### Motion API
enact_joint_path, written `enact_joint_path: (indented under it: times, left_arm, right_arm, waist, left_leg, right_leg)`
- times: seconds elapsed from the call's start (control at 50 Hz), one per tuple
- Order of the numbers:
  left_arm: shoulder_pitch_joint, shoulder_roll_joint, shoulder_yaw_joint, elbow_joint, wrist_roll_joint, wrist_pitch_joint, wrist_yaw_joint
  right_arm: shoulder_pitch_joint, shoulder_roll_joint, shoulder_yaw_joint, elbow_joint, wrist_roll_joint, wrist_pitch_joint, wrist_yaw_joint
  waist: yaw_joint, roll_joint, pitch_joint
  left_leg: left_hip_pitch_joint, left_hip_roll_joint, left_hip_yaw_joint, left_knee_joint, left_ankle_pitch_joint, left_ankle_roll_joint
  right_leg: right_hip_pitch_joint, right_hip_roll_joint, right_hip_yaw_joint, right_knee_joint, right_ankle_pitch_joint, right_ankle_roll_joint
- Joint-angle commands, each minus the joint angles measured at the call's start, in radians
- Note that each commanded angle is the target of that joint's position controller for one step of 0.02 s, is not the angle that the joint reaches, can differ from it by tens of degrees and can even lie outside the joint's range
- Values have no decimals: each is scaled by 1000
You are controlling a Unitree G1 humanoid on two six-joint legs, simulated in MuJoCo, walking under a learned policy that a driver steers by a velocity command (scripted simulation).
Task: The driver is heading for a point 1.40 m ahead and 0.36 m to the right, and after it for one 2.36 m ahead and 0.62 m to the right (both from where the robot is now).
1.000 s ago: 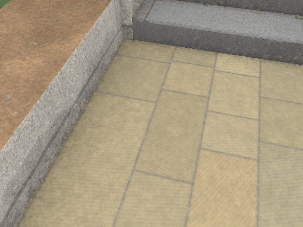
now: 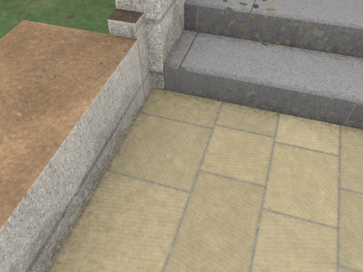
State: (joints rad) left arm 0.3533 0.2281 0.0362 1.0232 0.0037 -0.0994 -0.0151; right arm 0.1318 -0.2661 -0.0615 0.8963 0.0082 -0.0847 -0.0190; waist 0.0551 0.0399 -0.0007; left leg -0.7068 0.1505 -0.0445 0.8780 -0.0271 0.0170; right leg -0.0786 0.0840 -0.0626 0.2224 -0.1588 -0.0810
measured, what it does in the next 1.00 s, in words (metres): walks ahead: left foot, then right foot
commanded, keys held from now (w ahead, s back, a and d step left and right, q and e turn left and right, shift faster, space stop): w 1.00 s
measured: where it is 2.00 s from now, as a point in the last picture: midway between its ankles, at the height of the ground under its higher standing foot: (203, 160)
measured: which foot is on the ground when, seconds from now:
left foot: up 0.00-0.22, down 0.24-0.80, up 0.82-1.00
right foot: down 0.00-0.26, up 0.28-0.76, down 0.78-1.00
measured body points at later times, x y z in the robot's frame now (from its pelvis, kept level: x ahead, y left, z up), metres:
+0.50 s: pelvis +0.29 +0.07 +0.00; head +0.31 +0.08 +0.45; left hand +0.41 +0.34 -0.13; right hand +0.31 -0.20 -0.13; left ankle +0.29 +0.15 -0.75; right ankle +0.37 -0.11 -0.67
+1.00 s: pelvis +0.56 -0.01 +0.00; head +0.58 -0.03 +0.45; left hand +0.62 +0.26 -0.13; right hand +0.67 -0.29 -0.13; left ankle +0.60 +0.16 -0.66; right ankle +0.58 -0.09 -0.75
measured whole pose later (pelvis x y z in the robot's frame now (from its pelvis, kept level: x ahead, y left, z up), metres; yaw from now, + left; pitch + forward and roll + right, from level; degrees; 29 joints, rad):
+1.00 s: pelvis +0.56 -0.01 +0.00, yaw +0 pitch +1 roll +0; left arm 0.28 0.25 0.05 0.94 0.01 -0.10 -0.03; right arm 0.20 -0.29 -0.06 0.91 0.01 -0.08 -0.01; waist 0.03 0.04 0.01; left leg -0.60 0.12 -0.03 1.08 -0.24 0.02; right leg -0.20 0.06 -0.06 0.33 -0.15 -0.08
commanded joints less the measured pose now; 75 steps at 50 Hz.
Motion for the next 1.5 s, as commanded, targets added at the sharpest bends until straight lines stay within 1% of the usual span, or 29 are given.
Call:
enact_joint_path:
  times: [0.02,0.16,0.2,0.24,0.26,0.28,0.3,0.32,0.36,0.46,0.58,0.68,0.74,0.78,0.8,0.82,0.84,0.88,0.9,0.98,1.18,1.2,1.22,1.3,1.32,1.34,1.36,1.4,1.5]
  left_arm:
    - [-16,161,26,-56,-10,-10,18]
    - [86,182,40,-12,-20,23,26]
    - [58,196,46,-20,-18,32,26]
    - [25,167,31,-44,-5,38,25]
    - [111,72,2,-69,1,21,17]
    - [129,44,-10,-55,-13,-8,11]
    - [41,153,17,-76,-41,-28,5]
    - [-37,171,20,-101,-53,-38,5]
    - [-75,153,30,-104,-28,-22,17]
    - [-97,98,24,-129,-9,24,21]
    - [-324,79,17,-201,-11,13,5]
    - [-427,99,15,-253,-21,3,-22]
    - [-337,143,33,-241,-19,-7,-32]
    - [-24,236,79,-150,-11,-8,-21]
    - [95,341,104,-127,3,-1,-16]
    - [101,279,82,-129,-8,1,-19]
    - [28,224,64,-140,-14,-2,-16]
    - [-126,156,43,-175,-3,-3,-18]
    - [-161,131,34,-179,7,-8,-20]
    - [-134,158,41,-150,3,-18,-13]
    - [27,199,49,-80,-15,12,17]
    - [73,131,28,-60,23,6,12]
    - [76,137,29,-54,25,3,11]
    - [19,199,44,-63,24,9,16]
    - [34,151,29,-90,19,5,16]
    - [188,27,5,-106,-31,8,12]
    - [101,149,30,-83,-4,17,21]
    - [-11,138,35,-106,-6,22,5]
    - [-63,73,32,-119,24,75,-24]
  right_arm:
    - [-67,-30,-1,-61,1,-12,10]
    - [-223,-46,11,-136,14,-27,55]
    - [-142,-83,-3,-123,16,-33,60]
    - [170,-175,-48,-34,9,-35,47]
    - [321,-277,-73,-6,-18,-30,40]
    - [339,-234,-58,3,-14,-24,42]
    - [272,-167,-35,-7,-4,-25,41]
    - [190,-129,-23,-28,-2,-23,38]
    - [77,-77,-4,-45,-14,-29,45]
    - [117,-116,-11,-10,-16,-36,38]
    - [213,-143,-13,28,-2,-22,13]
    - [272,-154,-21,67,7,0,7]
    - [234,-169,-28,61,9,15,4]
    - [227,-128,-9,41,-5,24,3]
    - [343,-19,25,24,-12,5,13]
    - [337,-29,27,38,-1,-23,19]
    - [247,-125,2,16,30,-41,25]
    - [144,-133,-4,-7,20,-41,16]
    - [152,-123,-11,-5,10,-27,10]
    - [149,-73,-8,-13,-1,12,6]
    - [-183,-56,12,-115,4,-12,35]
    - [-192,-25,29,-125,-63,17,55]
    - [-194,-25,27,-134,-65,26,60]
    - [115,-126,-8,-62,-66,-4,35]
    - [284,-204,-27,-31,-90,-21,15]
    - [337,-329,-63,-12,-94,-13,14]
    - [268,-240,-48,-36,-69,-4,19]
    - [129,-113,-15,-48,-56,-7,22]
    - [151,-79,-3,-9,-25,-37,9]
  waist:
    - [-15,-81,70]
    - [16,-89,96]
    - [-39,-118,42]
    - [-184,-106,-157]
    - [-174,90,-322]
    - [-167,226,-410]
    - [-169,157,-282]
    - [-147,94,-168]
    - [-77,15,-51]
    - [-35,18,11]
    - [-99,17,53]
    - [-116,30,86]
    - [-49,54,31]
    - [83,-12,-172]
    - [52,-248,-315]
    - [60,-305,-374]
    - [53,-228,-232]
    - [-6,-99,-75]
    - [-42,-117,-46]
    - [-77,-110,-2]
    - [31,-87,79]
    - [25,-65,73]
    - [22,-101,83]
    - [-135,-93,-55]
    - [-187,10,-194]
    - [-122,294,-332]
    - [-134,96,-271]
    - [-94,32,-71]
    - [-48,52,16]
  left_leg:
    - [29,-19,24,-178,142,-11]
    - [24,-66,39,-363,25,26]
    - [168,-109,73,-388,-48,58]
    - [623,-101,55,-374,-25,126]
    - [1031,160,-350,-384,-125,264]
    - [1141,268,-699,-554,-202,342]
    - [1053,231,-596,-575,-240,290]
    - [909,194,-436,-590,-186,250]
    - [649,112,-254,-663,-53,210]
    - [518,75,-110,-763,57,237]
    - [561,32,-10,-780,19,185]
    - [723,107,-31,-711,16,168]
    - [768,117,-25,-588,239,137]
    - [599,15,61,-177,315,81]
    - [183,-147,107,232,-78,5]
    - [23,-201,-39,408,-546,5]
    - [-73,-139,-73,489,-507,26]
    - [-25,-38,-24,392,-330,37]
    - [44,-6,-31,332,-279,35]
    - [83,13,-14,199,-173,1]
    - [33,-49,44,-314,110,-16]
    - [118,-65,106,-327,114,-14]
    - [156,-76,106,-331,76,-4]
    - [500,-128,93,-450,-99,58]
    - [751,49,-72,-453,-137,100]
    - [1065,332,-511,-531,-175,230]
    - [960,304,-554,-611,-290,210]
    - [747,203,-265,-664,-234,159]
    - [625,145,-6,-746,-12,136]
  right_leg:
    - [-70,-261,146,-138,137,-124]
    - [157,-341,147,-26,238,-109]
    - [181,-342,138,71,465,-89]
    - [27,-250,66,444,580,-39]
    - [-363,-114,8,842,217,31]
    - [-568,-14,120,1057,-399,47]
    - [-673,-81,185,1141,-382,26]
    - [-689,-137,154,1123,-299,16]
    - [-589,-216,134,983,-163,23]
    - [-574,-239,115,803,-16,66]
    - [-553,-186,66,430,270,85]
    - [-584,-170,82,315,188,50]
    - [-427,-129,47,282,85,8]
    - [27,-160,90,302,103,-61]
    - [423,-409,529,254,-32,-218]
    - [474,-476,812,85,-123,-259]
    - [365,-446,687,77,-153,-207]
    - [74,-371,441,31,-10,-155]
    - [-26,-337,372,-1,39,-139]
    - [-124,-298,248,-88,155,-160]
    - [60,-289,135,-96,180,-124]
    - [45,-264,116,-91,218,-108]
    - [39,-270,129,-68,275,-99]
    - [78,-235,135,305,590,-48]
    - [-64,-179,99,572,350,-36]
    - [-443,-4,26,912,-320,3]
    - [-521,-52,137,983,-360,-25]
    - [-511,-142,131,929,-197,-32]
    - [-490,-180,103,852,-86,-1]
